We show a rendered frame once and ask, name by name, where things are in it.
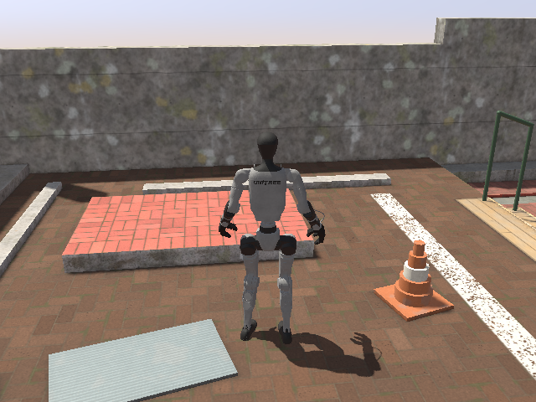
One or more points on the right robot upper arm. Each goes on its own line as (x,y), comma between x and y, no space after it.
(293,176)

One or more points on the left robot forearm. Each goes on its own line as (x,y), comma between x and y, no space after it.
(226,217)

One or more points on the right robot forearm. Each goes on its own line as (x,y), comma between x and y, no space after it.
(312,218)

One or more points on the robot left hand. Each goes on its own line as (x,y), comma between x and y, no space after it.
(223,232)

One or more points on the robot right hand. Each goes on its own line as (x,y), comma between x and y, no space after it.
(320,233)

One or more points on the left robot upper arm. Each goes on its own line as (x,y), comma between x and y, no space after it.
(240,177)

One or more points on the robot right foot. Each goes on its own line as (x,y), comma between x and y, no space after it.
(285,336)

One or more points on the humanoid robot head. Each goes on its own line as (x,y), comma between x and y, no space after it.
(267,143)

